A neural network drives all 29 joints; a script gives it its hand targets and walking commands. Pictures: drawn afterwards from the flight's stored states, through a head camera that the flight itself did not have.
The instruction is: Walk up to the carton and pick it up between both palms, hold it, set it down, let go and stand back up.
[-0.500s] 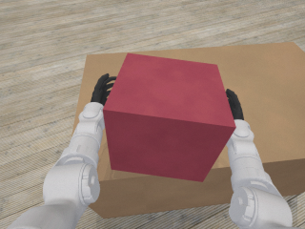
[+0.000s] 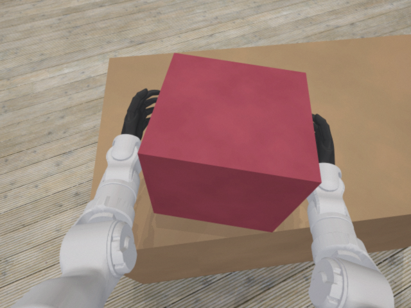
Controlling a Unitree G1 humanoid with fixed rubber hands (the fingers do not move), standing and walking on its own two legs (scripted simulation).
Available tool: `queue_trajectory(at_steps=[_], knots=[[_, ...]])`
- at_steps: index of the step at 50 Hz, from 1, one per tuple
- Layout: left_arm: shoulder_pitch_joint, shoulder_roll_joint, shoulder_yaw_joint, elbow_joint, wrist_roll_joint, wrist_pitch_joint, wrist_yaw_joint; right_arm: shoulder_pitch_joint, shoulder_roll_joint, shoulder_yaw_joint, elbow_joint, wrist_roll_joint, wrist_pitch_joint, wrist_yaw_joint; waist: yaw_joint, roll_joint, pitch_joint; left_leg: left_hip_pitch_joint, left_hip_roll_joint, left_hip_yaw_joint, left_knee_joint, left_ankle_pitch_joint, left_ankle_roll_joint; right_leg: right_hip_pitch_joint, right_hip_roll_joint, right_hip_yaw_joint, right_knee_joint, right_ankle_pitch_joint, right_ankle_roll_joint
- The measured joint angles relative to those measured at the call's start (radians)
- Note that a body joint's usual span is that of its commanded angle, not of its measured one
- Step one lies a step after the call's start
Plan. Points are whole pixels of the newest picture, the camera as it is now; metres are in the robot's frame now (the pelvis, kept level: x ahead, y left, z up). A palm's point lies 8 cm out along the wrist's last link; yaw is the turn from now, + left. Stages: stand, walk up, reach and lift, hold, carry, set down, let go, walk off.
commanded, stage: set down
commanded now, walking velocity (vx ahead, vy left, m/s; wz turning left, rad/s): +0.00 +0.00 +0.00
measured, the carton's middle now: (225, 146) +0.44 -0.05 +0.00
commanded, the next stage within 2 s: none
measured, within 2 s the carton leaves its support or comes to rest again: rests again in 0.10 s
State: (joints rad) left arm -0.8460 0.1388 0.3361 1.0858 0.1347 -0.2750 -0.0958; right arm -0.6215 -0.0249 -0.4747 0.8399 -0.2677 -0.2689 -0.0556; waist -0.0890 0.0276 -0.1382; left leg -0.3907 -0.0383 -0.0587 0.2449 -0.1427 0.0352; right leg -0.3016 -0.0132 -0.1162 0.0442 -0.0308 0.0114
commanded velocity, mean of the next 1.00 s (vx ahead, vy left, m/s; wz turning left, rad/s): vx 0.00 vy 0.00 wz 0.00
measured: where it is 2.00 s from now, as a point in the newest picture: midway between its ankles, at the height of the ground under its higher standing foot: outside the picture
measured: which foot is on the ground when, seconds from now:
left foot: down 0.00-1.00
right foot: down 0.00-1.00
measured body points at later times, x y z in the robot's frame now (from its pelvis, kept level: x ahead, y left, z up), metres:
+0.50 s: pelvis -0.01 -0.01 +0.00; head +0.07 -0.01 +0.44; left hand +0.44 +0.14 +0.05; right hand +0.39 -0.23 +0.05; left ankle -0.04 +0.09 -0.75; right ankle -0.04 -0.13 -0.75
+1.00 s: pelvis -0.03 +0.00 -0.01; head +0.08 +0.02 +0.43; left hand +0.45 +0.15 +0.04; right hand +0.39 -0.23 +0.05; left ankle -0.04 +0.09 -0.75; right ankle -0.04 -0.13 -0.75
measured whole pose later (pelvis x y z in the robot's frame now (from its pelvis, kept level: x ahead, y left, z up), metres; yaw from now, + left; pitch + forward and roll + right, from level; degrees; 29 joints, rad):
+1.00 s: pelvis -0.03 +0.00 -0.01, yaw -1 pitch +25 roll -1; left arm -0.94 0.18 0.38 1.28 0.14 -0.44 -0.06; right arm -0.77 -0.05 -0.61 1.04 -0.36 -0.42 -0.02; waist -0.09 -0.02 -0.23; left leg -0.61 -0.04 -0.04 0.24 -0.07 0.02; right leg -0.56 -0.02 -0.10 0.12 0.01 0.00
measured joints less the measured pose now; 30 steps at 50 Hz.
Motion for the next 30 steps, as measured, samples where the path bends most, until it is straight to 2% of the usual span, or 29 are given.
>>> queue_trajectory(at_steps=[5,10,16,23,30], knots=[[0.036,-0.011,-0.017,-0.040,-0.005,-0.007,0.029,-0.007,-0.025,0.033,0.029,0.043,-0.025,0.006,0.007,-0.014,0.007,-0.015,0.001,0.010,0.019,-0.008,-0.001,-0.009,0.001,0.010,-0.001,0.006,0.001],[0.083,-0.027,-0.024,-0.078,-0.006,-0.011,0.063,-0.019,-0.045,0.051,0.068,0.075,-0.044,0.035,0.018,-0.021,-0.007,-0.037,0.006,0.022,0.028,-0.009,-0.005,-0.030,0.004,0.022,-0.002,0.013,-0.002],[0.098,-0.042,-0.005,-0.084,0.006,-0.026,0.071,-0.029,-0.057,0.051,0.095,0.084,-0.063,0.053,0.025,-0.012,-0.018,-0.057,0.012,0.020,0.036,-0.008,-0.009,-0.050,0.010,0.022,0.004,0.016,-0.004],[0.073,-0.026,0.050,-0.019,0.020,-0.057,0.049,-0.064,-0.038,0.016,0.105,0.032,-0.051,0.058,0.017,0.008,-0.016,-0.061,0.014,0.013,0.026,0.005,-0.010,-0.071,0.011,0.014,0.036,0.004,-0.008],[0.019,0.002,0.071,0.080,0.014,-0.099,0.024,-0.082,-0.018,-0.032,0.119,-0.030,-0.064,0.043,0.011,-0.009,-0.032,-0.082,0.012,0.004,0.001,0.029,-0.015,-0.114,0.008,0.005,0.066,-0.004,-0.013]])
